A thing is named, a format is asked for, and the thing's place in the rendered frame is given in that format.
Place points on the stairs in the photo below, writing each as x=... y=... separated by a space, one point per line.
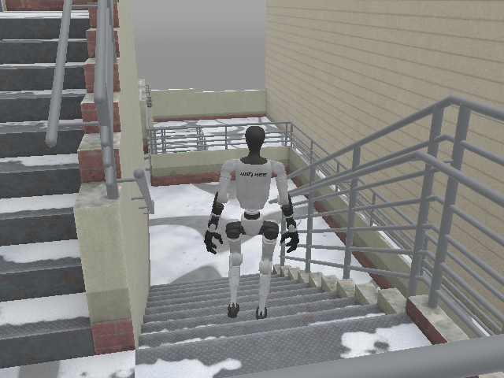
x=198 y=310
x=44 y=314

